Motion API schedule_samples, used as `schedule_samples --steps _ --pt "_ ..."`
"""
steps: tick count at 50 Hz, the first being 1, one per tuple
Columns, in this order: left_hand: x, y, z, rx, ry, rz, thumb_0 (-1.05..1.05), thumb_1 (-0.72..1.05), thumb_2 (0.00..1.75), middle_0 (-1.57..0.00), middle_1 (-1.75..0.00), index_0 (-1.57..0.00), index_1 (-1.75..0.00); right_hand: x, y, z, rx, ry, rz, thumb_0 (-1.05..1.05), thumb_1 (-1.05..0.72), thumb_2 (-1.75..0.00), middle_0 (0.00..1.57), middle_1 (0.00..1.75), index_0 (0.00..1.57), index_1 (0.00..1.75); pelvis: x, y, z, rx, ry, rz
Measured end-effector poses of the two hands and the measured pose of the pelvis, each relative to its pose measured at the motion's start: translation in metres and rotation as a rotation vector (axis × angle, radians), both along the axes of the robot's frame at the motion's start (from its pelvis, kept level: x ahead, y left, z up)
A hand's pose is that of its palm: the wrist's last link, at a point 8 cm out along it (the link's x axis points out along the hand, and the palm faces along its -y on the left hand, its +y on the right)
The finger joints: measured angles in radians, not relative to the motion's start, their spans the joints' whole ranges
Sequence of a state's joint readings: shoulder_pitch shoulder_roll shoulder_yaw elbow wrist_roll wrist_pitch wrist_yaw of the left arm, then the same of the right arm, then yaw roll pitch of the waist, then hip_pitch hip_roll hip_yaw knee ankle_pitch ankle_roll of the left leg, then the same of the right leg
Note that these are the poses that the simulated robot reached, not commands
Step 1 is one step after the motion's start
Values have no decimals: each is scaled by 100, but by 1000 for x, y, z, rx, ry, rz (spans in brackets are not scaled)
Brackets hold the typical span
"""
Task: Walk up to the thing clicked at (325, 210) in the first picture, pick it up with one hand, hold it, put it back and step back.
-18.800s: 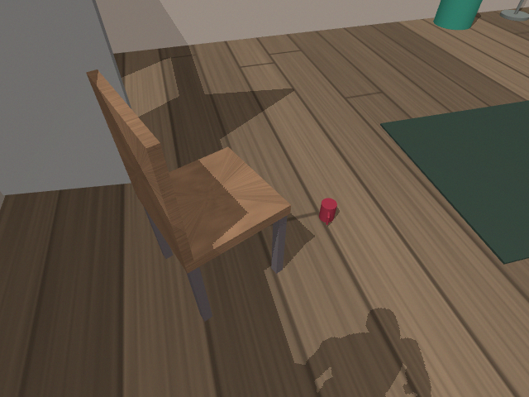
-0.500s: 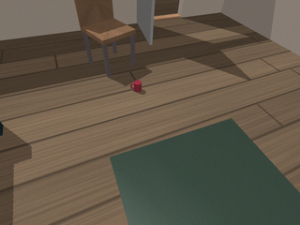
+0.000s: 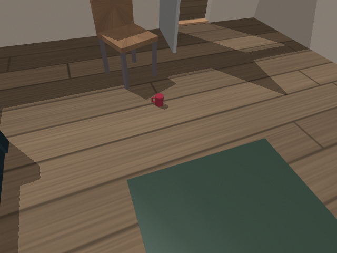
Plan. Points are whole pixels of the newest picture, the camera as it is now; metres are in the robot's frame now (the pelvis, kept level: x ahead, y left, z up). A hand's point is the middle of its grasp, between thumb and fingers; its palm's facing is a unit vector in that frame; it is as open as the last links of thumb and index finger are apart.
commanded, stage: walk up
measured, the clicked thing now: (157, 99) +1.51 +0.12 -0.73
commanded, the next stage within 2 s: stand in 0.08 s
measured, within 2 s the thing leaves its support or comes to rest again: neither
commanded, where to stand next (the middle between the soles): +0.06 -0.06 m, yaw -4 degrees
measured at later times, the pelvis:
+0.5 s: pelvis +0.00 +0.01 +0.00, yaw -2 degrees
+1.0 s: pelvis +0.01 +0.01 +0.00, yaw -3 degrees
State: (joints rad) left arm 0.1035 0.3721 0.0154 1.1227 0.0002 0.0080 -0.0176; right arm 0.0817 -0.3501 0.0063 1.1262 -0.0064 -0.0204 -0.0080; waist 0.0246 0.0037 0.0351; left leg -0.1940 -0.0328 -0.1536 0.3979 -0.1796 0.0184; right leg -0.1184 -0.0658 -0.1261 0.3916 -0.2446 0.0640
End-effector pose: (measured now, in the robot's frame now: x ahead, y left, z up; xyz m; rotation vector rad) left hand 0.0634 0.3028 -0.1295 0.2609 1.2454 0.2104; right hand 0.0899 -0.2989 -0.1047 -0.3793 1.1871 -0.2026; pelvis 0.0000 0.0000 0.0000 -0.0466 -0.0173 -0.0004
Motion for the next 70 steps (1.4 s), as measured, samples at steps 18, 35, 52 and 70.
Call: schedule_samples --steps 18,35,52,70 --pt "-3 -3 1 8 29 -14 1 90 90 -21 -30 -20 -30 1 4 -1 19 -4 -32 1 -91 -90 21 30 20 30 1 3 2 4 -9 -31" --pt "7 3 0 6 22 -52 1 90 90 -21 -30 -20 -30 -24 7 0 11 31 -80 1 -91 -90 21 30 20 30 2 10 2 8 -11 -48" --pt "9 3 2 15 43 -56 1 90 90 -21 -30 -20 -30 -17 7 -4 21 36 -82 1 -91 -90 21 30 20 30 11 9 2 9 -2 -53" --pt "26 1 3 13 7 -71 1 90 90 -21 -30 -20 -30 -8 5 0 10 8 -81 1 -91 -90 21 30 20 30 15 10 2 10 -9 -61"
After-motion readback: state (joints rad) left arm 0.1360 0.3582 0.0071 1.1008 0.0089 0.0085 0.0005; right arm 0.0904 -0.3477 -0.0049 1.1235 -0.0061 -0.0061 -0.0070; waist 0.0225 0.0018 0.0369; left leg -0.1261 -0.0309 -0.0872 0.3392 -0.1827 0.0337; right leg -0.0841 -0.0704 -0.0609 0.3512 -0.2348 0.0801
